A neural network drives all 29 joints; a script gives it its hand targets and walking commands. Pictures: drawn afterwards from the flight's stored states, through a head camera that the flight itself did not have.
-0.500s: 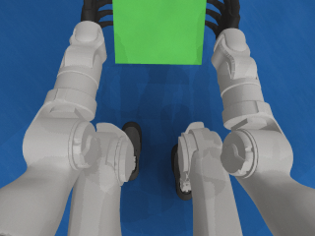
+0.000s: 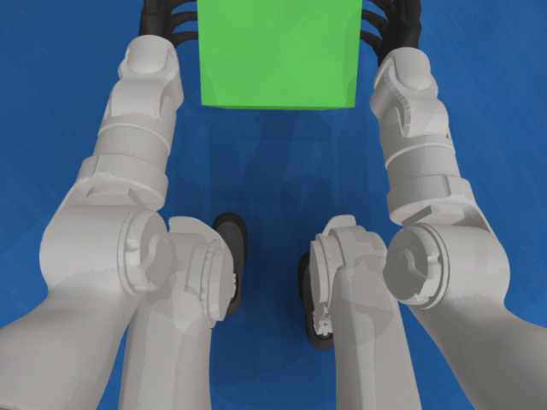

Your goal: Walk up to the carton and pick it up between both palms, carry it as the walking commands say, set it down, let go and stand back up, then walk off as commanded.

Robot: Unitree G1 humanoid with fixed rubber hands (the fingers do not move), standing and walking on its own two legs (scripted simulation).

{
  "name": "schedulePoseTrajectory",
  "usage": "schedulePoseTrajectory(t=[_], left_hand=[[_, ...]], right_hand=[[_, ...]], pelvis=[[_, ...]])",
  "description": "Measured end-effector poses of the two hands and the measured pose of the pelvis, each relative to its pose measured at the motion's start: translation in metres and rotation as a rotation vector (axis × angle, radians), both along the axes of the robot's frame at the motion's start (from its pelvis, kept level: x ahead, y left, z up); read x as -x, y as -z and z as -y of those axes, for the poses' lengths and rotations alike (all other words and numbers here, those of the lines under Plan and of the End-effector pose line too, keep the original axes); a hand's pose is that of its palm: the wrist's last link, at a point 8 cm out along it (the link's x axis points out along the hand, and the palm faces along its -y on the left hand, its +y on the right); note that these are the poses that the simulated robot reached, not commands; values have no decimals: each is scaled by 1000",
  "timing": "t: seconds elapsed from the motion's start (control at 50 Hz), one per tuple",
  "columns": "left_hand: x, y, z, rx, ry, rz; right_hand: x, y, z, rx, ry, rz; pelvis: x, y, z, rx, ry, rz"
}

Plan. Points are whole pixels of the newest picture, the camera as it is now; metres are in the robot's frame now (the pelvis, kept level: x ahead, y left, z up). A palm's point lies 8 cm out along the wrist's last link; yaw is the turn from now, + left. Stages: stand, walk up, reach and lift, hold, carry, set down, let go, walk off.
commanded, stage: set down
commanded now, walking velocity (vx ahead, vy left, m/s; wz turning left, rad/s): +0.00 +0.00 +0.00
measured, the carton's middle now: (277, 58) +0.55 +0.01 -0.25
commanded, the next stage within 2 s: none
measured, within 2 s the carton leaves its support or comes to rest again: rests again in 0.90 s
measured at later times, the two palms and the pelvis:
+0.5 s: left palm (159, 33) +0.54 +0.16 -0.15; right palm (393, 41) +0.54 -0.12 -0.13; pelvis +0.01 +0.00 +0.00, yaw +0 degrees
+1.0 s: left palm (132, 70) +0.51 +0.20 -0.18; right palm (391, 65) +0.53 -0.13 -0.16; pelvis +0.01 +0.00 +0.00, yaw -1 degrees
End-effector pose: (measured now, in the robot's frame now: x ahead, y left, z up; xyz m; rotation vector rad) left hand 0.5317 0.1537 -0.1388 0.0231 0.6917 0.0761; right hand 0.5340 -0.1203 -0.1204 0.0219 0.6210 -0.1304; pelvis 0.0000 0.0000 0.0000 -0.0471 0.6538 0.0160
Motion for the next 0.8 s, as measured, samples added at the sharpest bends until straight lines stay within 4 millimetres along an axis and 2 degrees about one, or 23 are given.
schedulePoseTrajectory(t=[0.8], left_hand=[[-12, 11, 0, -5, 42, 39]], right_hand=[[-14, 13, 4, 2, -6, 38]], pelvis=[[-12, 0, 1, -1, 8, -48]])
